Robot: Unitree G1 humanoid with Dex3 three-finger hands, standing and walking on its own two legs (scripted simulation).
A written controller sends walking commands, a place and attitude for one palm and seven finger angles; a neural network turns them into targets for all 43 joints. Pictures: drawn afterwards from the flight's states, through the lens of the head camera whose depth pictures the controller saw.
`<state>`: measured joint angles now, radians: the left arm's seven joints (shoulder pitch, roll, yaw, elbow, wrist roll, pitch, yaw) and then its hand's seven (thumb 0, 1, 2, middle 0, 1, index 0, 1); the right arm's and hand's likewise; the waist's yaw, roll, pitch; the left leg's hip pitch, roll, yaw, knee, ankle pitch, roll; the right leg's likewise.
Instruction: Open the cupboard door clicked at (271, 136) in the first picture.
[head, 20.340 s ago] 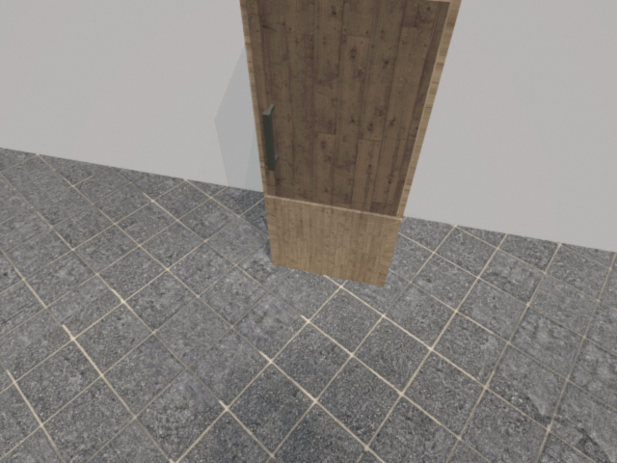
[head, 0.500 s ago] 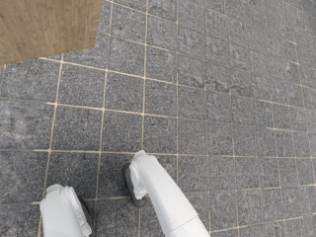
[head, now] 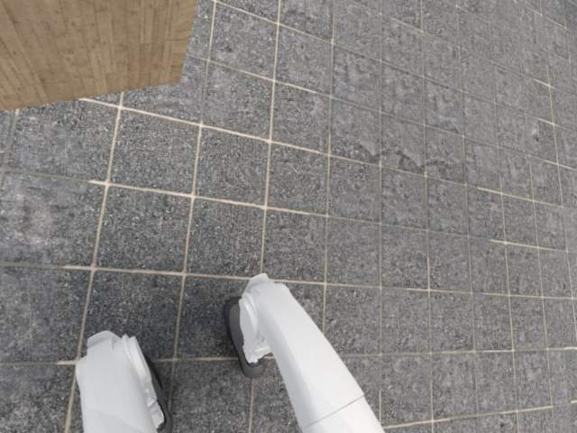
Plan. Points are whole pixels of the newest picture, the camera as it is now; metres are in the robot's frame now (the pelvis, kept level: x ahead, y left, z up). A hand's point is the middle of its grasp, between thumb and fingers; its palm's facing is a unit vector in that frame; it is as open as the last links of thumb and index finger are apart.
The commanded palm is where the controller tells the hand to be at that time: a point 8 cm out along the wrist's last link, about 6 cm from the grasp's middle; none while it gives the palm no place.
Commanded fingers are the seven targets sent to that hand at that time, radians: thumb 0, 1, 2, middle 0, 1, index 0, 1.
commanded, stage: slide the fingers in behind the handle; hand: left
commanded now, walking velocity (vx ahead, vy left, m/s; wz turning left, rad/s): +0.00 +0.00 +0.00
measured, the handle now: out of the picture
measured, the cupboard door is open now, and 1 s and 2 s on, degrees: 0 0 0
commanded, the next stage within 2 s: move the hooked fingers beside the handle in 1.02 s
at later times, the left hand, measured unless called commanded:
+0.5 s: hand out of the picture +0.65 +0.31 +0.09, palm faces +0.26 -0.96 -0.05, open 14.6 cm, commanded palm +0.69 +0.21 +0.08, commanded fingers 0.00 -0.50 0.30 -0.30 -1.20 -0.30 -1.20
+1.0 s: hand out of the picture +0.65 +0.30 +0.09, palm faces +0.28 -0.96 -0.04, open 14.7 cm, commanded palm +0.70 +0.20 +0.08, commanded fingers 0.00 -0.50 0.30 -0.30 -1.20 -0.30 -1.20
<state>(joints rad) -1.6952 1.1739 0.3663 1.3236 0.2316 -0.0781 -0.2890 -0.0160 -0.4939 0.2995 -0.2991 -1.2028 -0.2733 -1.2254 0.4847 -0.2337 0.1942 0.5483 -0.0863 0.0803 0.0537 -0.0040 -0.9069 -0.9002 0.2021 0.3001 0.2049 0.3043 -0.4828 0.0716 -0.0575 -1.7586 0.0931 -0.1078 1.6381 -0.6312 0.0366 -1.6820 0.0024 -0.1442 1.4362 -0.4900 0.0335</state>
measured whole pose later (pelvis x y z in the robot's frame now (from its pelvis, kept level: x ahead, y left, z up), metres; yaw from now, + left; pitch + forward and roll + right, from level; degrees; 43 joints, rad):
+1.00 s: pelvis +0.00 -0.01 +0.01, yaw +2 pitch +41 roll -13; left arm -1.68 1.01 0.27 1.35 0.17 -0.11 -0.12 -0.02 -0.49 0.30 -0.30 -1.20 -0.11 -1.24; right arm 0.45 -0.22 0.15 0.65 -0.12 0.00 0.08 0.00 -0.91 -0.90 0.20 0.30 0.20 0.30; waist -0.44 0.05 -0.06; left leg -1.72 0.07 -0.13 1.59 -0.60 0.02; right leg -1.63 -0.01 -0.16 1.40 -0.48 0.02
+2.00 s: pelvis +0.00 +0.00 +0.01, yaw +1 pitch +41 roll -13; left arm -1.66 1.12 0.35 1.35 0.20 -0.11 -0.25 -0.02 -0.49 0.30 -0.30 -1.20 -0.21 -1.23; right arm 0.47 -0.24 0.18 0.59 -0.10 0.04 0.06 0.00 -0.91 -0.90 0.20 0.30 0.20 0.30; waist -0.46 0.07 -0.05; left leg -1.72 0.08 -0.12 1.61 -0.62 0.03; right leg -1.64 0.01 -0.14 1.41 -0.49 0.03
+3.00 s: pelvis +0.00 +0.00 +0.00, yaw +0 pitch +41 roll -13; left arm -1.64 1.22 0.43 1.30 0.19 -0.10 -0.40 -0.02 -0.49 0.30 -0.30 -1.20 -0.30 -1.20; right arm 0.44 -0.26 0.20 0.55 -0.06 0.08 0.03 0.00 -0.91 -0.90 0.20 0.30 0.20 0.30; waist -0.45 0.07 -0.04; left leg -1.75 0.09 -0.11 1.65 -0.64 0.03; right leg -1.68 0.02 -0.13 1.45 -0.50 0.04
